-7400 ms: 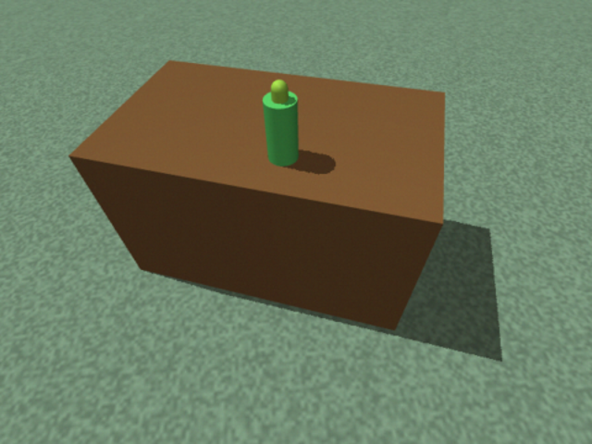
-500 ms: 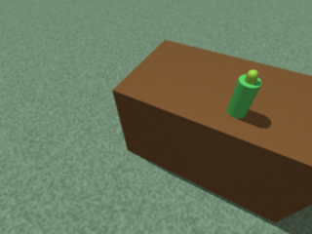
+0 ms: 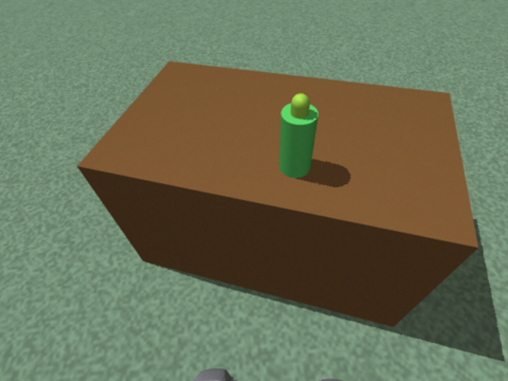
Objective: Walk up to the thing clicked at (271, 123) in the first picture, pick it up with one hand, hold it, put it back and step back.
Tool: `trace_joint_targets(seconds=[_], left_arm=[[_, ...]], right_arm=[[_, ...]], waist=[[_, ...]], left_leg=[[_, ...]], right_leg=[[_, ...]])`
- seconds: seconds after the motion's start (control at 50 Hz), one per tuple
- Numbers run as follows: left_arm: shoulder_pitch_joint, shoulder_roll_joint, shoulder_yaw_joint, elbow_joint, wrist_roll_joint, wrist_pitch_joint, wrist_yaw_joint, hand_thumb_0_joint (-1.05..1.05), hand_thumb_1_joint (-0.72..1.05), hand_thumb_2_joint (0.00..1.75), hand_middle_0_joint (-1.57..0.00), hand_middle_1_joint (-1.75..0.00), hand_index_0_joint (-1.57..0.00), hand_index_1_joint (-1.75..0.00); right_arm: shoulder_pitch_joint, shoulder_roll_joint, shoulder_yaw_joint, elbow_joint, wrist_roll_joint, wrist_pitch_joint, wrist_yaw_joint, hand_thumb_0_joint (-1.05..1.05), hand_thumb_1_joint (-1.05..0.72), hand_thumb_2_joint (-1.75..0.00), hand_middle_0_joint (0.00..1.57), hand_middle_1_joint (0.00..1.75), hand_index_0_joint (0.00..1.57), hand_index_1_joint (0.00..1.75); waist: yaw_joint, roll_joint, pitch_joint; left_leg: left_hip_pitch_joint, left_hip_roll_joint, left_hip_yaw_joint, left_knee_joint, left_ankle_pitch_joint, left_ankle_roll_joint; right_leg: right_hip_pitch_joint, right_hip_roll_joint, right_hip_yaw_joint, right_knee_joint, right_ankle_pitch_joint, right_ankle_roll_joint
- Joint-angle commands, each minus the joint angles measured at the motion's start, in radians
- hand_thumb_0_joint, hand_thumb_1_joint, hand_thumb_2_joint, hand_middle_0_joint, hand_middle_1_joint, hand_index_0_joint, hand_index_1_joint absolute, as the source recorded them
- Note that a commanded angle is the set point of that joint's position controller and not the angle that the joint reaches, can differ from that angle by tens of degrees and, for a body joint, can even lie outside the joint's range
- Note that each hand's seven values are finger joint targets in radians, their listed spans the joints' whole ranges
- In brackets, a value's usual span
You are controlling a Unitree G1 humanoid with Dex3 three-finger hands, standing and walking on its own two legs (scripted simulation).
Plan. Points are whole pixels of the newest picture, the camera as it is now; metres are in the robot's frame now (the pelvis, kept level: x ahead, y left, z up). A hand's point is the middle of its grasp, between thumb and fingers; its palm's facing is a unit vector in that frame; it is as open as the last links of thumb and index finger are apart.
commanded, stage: walk up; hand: left
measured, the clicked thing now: (297, 134) +0.67 -0.04 -0.04
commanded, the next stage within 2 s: none
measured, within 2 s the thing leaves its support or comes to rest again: neither
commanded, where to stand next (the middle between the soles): +0.19 -0.07 m, yaw -13 degrees
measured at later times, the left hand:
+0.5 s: hand (180, 304) +0.27 +0.19 -0.13, palm faces -0.24 -0.90 -0.37, open 7.4 cm
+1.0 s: hand (204, 289) +0.31 +0.16 -0.16, palm faces -0.23 -0.90 -0.37, open 7.4 cm
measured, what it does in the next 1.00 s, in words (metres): walks ahead: left foot, then right foot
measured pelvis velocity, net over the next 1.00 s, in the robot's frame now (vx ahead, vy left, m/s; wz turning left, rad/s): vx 0.13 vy -0.07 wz -0.23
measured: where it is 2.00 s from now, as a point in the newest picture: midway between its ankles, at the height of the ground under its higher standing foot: outside the picture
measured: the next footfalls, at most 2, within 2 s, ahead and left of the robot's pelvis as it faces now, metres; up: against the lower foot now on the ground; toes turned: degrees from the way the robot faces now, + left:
left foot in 0.14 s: +0.14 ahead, +0.08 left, +0.00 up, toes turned +2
right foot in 0.52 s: +0.23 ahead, -0.23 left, +0.00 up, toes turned -10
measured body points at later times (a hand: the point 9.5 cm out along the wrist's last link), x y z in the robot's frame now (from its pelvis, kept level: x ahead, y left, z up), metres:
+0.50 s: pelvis +0.12 -0.07 +0.01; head +0.17 -0.07 +0.46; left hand +0.28 +0.24 -0.10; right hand +0.08 -0.40 -0.09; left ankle +0.10 +0.08 -0.72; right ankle +0.18 -0.22 -0.71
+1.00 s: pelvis +0.13 -0.07 -0.01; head +0.18 -0.07 +0.44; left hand +0.32 +0.20 -0.13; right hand +0.13 -0.40 -0.12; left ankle +0.18 +0.05 -0.72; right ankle +0.18 -0.21 -0.71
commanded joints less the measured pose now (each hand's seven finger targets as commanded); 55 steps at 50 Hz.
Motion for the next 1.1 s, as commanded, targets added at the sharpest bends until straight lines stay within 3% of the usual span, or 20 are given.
trace_joint_targets(seconds=[0.0,0.08,0.12,0.14,0.16,0.18,0.24,0.36,0.48,0.5,0.52,0.54,0.56,0.64,0.78,0.88,0.94,0.98,1.02,1.08], left_arm=[[-0.044,0.294,0.073,-0.115,0.009,-0.035,0.042,0.00,0.90,0.90,-0.20,-0.30,-0.20,-0.30],[-0.059,0.272,0.054,-0.161,0.007,-0.047,0.042,0.00,0.90,0.90,-0.20,-0.30,-0.20,-0.30],[-0.167,0.213,0.026,-0.201,0.000,-0.038,0.041,0.00,0.90,0.90,-0.20,-0.30,-0.20,-0.30],[-0.132,0.106,-0.002,-0.208,-0.007,-0.038,0.051,0.00,0.90,0.90,-0.20,-0.30,-0.20,-0.30],[-0.047,0.155,0.007,-0.176,0.000,-0.025,0.064,0.00,0.90,0.90,-0.20,-0.30,-0.20,-0.30],[0.036,0.248,0.029,-0.132,0.000,-0.014,0.066,0.00,0.90,0.90,-0.20,-0.30,-0.20,-0.30],[0.078,0.262,0.046,-0.082,0.002,-0.025,0.055,0.00,0.90,0.90,-0.20,-0.30,-0.20,-0.30],[-0.037,0.163,0.009,-0.107,-0.023,-0.050,0.057,0.00,0.90,0.90,-0.20,-0.30,-0.20,-0.30],[-0.008,0.186,0.009,-0.050,-0.024,-0.079,0.083,0.00,0.90,0.90,-0.20,-0.30,-0.20,-0.30],[0.044,0.241,0.027,-0.031,-0.021,-0.089,0.095,0.00,0.90,0.90,-0.20,-0.30,-0.20,-0.30],[0.075,0.311,0.051,-0.034,-0.015,-0.096,0.108,0.00,0.90,0.90,-0.20,-0.30,-0.20,-0.30],[0.031,0.313,0.037,-0.077,-0.019,-0.097,0.116,0.00,0.90,0.90,-0.20,-0.30,-0.20,-0.30],[-0.029,0.327,0.038,-0.084,-0.027,-0.089,0.123,0.00,0.90,0.90,-0.20,-0.30,-0.20,-0.30],[-0.118,0.245,0.010,-0.081,-0.030,-0.087,0.140,0.00,0.90,0.90,-0.20,-0.30,-0.20,-0.30],[-0.130,0.257,0.013,-0.085,-0.018,-0.087,0.149,0.00,0.90,0.90,-0.20,-0.30,-0.20,-0.30],[-0.203,0.254,0.010,-0.105,-0.023,-0.060,0.143,0.00,0.90,0.90,-0.20,-0.30,-0.20,-0.30],[-0.200,0.178,-0.009,-0.100,-0.038,-0.051,0.146,0.00,0.90,0.90,-0.20,-0.30,-0.20,-0.30],[-0.193,0.230,0.008,-0.067,-0.025,-0.052,0.152,0.00,0.90,0.90,-0.20,-0.30,-0.20,-0.30],[-0.157,0.209,0.015,-0.032,-0.030,-0.052,0.135,0.00,0.90,0.90,-0.20,-0.30,-0.20,-0.30],[-0.146,0.180,0.004,-0.014,-0.035,-0.060,0.119,0.00,0.90,0.90,-0.20,-0.30,-0.20,-0.30]], right_arm=[[0.123,-0.151,-0.025,-0.070,0.014,-0.049,0.003,0.00,-0.90,-0.90,0.20,0.30,0.20,0.30],[0.200,-0.144,-0.036,-0.094,0.001,-0.067,0.003,0.00,-0.90,-0.90,0.20,0.30,0.20,0.30],[0.404,-0.167,-0.064,-0.049,-0.014,-0.082,-0.014,0.00,-0.90,-0.90,0.20,0.30,0.20,0.30],[0.431,-0.256,-0.083,-0.051,-0.038,-0.090,-0.029,0.00,-0.90,-0.90,0.20,0.30,0.20,0.30],[0.297,-0.288,-0.082,-0.105,-0.035,-0.091,-0.036,0.00,-0.90,-0.90,0.20,0.30,0.20,0.30],[0.166,-0.303,-0.081,-0.144,-0.017,-0.091,-0.031,0.00,-0.90,-0.90,0.20,0.30,0.20,0.30],[0.067,-0.198,-0.046,-0.173,-0.010,-0.098,-0.018,0.00,-0.90,-0.90,0.20,0.30,0.20,0.30],[0.142,-0.162,-0.028,-0.167,-0.014,-0.090,0.003,0.00,-0.90,-0.90,0.20,0.30,0.20,0.30],[0.110,-0.144,-0.016,-0.194,0.011,-0.013,0.015,0.00,-0.90,-0.90,0.20,0.30,0.20,0.30],[0.135,-0.097,0.004,-0.204,0.018,-0.008,0.015,0.00,-0.90,-0.90,0.20,0.30,0.20,0.30],[0.166,-0.039,0.025,-0.223,0.025,-0.004,0.017,0.00,-0.90,-0.90,0.20,0.30,0.20,0.30],[0.210,-0.045,0.029,-0.207,0.025,0.016,0.009,0.00,-0.90,-0.90,0.20,0.30,0.20,0.30],[0.178,-0.112,0.005,-0.186,0.023,0.029,-0.005,0.00,-0.90,-0.90,0.20,0.30,0.20,0.30],[0.169,-0.105,0.010,-0.121,0.031,0.030,-0.005,0.00,-0.90,-0.90,0.20,0.30,0.20,0.30],[0.100,-0.096,0.010,-0.101,0.014,0.036,-0.005,0.00,-0.90,-0.90,0.20,0.30,0.20,0.30],[0.116,-0.095,-0.013,-0.078,0.001,0.028,0.007,0.00,-0.90,-0.90,0.20,0.30,0.20,0.30],[0.022,-0.209,-0.037,-0.118,-0.015,0.012,0.013,0.00,-0.90,-0.90,0.20,0.30,0.20,0.30],[-0.029,-0.213,-0.042,-0.126,-0.019,0.005,0.018,0.00,-0.90,-0.90,0.20,0.30,0.20,0.30],[-0.059,-0.161,-0.024,-0.147,-0.020,0.003,0.009,0.00,-0.90,-0.90,0.20,0.30,0.20,0.30],[-0.041,-0.152,-0.013,-0.125,-0.021,-0.005,0.012,0.00,-0.90,-0.90,0.20,0.30,0.20,0.30]], waist=[[-0.033,-0.211,-0.036],[-0.063,-0.148,-0.088],[-0.205,-0.056,-0.128],[-0.204,0.229,-0.097],[-0.121,0.124,-0.048],[-0.079,0.054,-0.018],[-0.013,0.070,0.049],[-0.067,0.164,-0.010],[-0.041,0.065,-0.164],[-0.006,-0.078,-0.214],[0.002,-0.276,-0.249],[-0.024,-0.221,-0.269],[-0.019,-0.225,-0.249],[-0.063,-0.209,-0.193],[-0.045,-0.250,-0.168],[-0.087,-0.181,-0.180],[-0.069,0.150,-0.133],[-0.073,0.163,-0.093],[-0.047,0.125,-0.079],[-0.053,0.168,-0.112]], left_leg=[[-0.062,0.003,-0.012,-0.182,0.020,0.015],[0.096,-0.020,-0.032,-0.421,0.150,0.037],[0.505,-0.001,-0.076,-0.607,0.394,0.026],[0.492,0.171,-0.387,-0.789,0.161,0.019],[0.336,0.351,-0.639,-0.908,-0.052,0.045],[0.206,0.387,-0.651,-0.946,-0.227,0.098],[0.142,0.266,-0.375,-0.907,-0.004,0.130],[0.225,0.151,0.021,-0.697,0.859,0.148],[0.150,0.072,0.114,-0.336,0.649,0.100],[0.058,0.042,0.115,-0.172,0.482,0.072],[-0.169,-0.048,0.089,-0.023,0.092,0.036],[-0.149,-0.039,-0.039,0.042,-0.016,0.007],[-0.104,-0.005,-0.081,0.082,-0.063,0.006],[-0.077,0.003,-0.099,-0.005,0.016,0.001],[-0.037,-0.035,-0.058,-0.174,0.051,-0.004],[0.125,-0.083,-0.015,-0.416,0.234,0.025],[0.068,0.236,-0.450,-0.720,0.257,0.191],[-0.013,0.305,-0.493,-0.722,0.363,0.290],[-0.018,0.179,-0.288,-0.656,0.477,0.220],[0.102,0.125,-0.245,-0.629,0.365,0.174]], right_leg=[[0.017,-0.181,0.339,-0.364,-0.197,-0.216],[-0.031,-0.201,0.362,-0.313,-0.098,-0.228],[-0.358,-0.072,0.246,-0.050,-0.170,-0.132],[-0.464,0.137,0.175,0.234,-0.229,-0.066],[-0.459,0.116,0.204,0.396,-0.186,-0.041],[-0.377,0.048,0.242,0.404,-0.160,-0.038],[-0.296,0.007,0.196,0.394,-0.059,-0.011],[-0.170,-0.010,0.031,0.141,0.000,0.004],[0.178,0.061,-0.103,-0.202,0.253,-0.012],[0.290,0.015,-0.021,-0.214,0.389,-0.031],[0.435,-0.171,0.289,-0.209,0.552,-0.107],[0.348,-0.347,0.522,-0.267,0.516,-0.207],[0.257,-0.364,0.548,-0.252,0.451,-0.283],[0.152,-0.208,0.267,-0.164,0.548,-0.201],[0.079,-0.226,0.290,-0.140,0.648,-0.230],[-0.077,-0.197,0.276,-0.089,0.342,-0.172],[-0.191,0.071,0.037,0.225,-0.158,-0.032],[-0.142,0.050,0.098,0.406,-0.324,-0.018],[-0.128,0.072,0.092,0.428,-0.254,-0.026],[-0.104,0.046,0.042,0.215,-0.217,-0.018]])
